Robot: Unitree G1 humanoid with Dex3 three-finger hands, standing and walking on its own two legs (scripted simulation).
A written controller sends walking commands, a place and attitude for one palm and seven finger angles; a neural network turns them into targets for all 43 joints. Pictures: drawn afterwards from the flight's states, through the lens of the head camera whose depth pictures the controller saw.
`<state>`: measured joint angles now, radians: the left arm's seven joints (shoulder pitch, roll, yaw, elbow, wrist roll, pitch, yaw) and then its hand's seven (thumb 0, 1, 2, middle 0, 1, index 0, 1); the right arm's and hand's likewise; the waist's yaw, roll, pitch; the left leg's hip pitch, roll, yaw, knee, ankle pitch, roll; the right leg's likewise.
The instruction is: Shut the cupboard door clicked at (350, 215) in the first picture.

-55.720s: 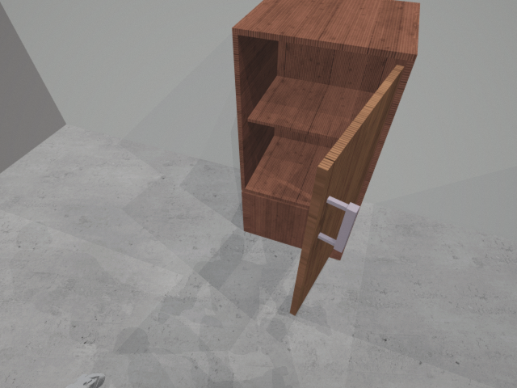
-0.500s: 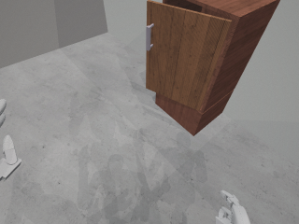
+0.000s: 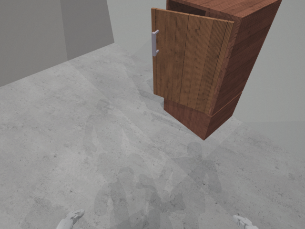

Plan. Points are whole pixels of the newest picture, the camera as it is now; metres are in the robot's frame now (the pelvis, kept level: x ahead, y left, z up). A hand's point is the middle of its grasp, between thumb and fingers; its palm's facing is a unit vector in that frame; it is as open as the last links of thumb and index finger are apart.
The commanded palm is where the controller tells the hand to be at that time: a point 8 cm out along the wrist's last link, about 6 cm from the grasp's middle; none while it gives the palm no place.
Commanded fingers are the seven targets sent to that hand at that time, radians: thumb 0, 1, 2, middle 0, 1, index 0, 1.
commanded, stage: let the arm hang, fingers relaxed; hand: left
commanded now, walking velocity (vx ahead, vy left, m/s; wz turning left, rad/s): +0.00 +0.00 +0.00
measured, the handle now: (155, 43) +1.07 +0.01 -0.02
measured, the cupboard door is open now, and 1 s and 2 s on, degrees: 18 18 18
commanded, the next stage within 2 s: look to check the result in 0.88 s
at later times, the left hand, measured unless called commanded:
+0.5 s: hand out of the picture -0.06 +0.18 -0.16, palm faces +0.01 -0.98 -0.19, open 7.4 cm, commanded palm none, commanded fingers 0.00 0.90 0.90 -0.20 -0.30 -0.20 -0.30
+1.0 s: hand out of the picture -0.02 +0.18 -0.16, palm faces +0.00 -0.98 -0.19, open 7.4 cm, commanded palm none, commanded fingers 0.00 0.90 0.90 -0.20 -0.30 -0.20 -0.30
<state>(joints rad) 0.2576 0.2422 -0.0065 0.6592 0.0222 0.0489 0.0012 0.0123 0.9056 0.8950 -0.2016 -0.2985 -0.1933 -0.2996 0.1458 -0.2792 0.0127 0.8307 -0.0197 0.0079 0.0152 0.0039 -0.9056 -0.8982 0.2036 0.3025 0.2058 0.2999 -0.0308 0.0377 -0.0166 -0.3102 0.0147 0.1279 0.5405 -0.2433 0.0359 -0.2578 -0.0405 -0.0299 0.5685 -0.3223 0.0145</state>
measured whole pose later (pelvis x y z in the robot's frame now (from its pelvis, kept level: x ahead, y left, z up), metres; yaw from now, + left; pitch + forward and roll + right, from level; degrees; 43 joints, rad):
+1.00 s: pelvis -0.01 +0.01 +0.01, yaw -1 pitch -2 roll +0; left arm 0.31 0.15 0.01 1.14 0.02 -0.01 0.03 0.01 0.91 0.89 -0.20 -0.30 -0.20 -0.30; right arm 0.30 -0.15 -0.01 1.13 -0.01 0.00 -0.03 0.00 -0.91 -0.90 0.20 0.30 0.20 0.30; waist -0.02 0.00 0.03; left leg -0.20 0.01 0.14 0.38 -0.16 0.05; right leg -0.15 -0.04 -0.02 0.40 -0.22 0.02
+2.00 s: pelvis +0.02 +0.01 -0.01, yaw +10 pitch -1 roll -1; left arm 0.19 0.23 0.05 1.00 0.03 0.02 0.02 0.01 0.90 0.89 -0.21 -0.30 -0.20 -0.30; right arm 0.18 -0.21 -0.04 1.01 -0.01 0.06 0.01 0.00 -0.91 -0.90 0.20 0.30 0.20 0.30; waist -0.02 -0.02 0.12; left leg -0.36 0.02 0.08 0.74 -0.40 -0.02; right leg -0.15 -0.10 -0.19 0.59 -0.39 0.03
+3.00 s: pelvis +0.22 +0.12 -0.01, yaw +46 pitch +0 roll +0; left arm 0.38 0.22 0.07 1.03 0.02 0.00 -0.01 0.02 0.91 0.89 -0.20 -0.30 -0.20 -0.30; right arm 0.06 -0.23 -0.03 0.85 -0.02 -0.04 0.01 0.00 -0.91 -0.90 0.20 0.30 0.20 0.30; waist 0.05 -0.03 0.14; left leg -0.40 -0.02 0.11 0.65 -0.26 0.08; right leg -0.38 -0.15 -0.06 1.22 -0.44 0.04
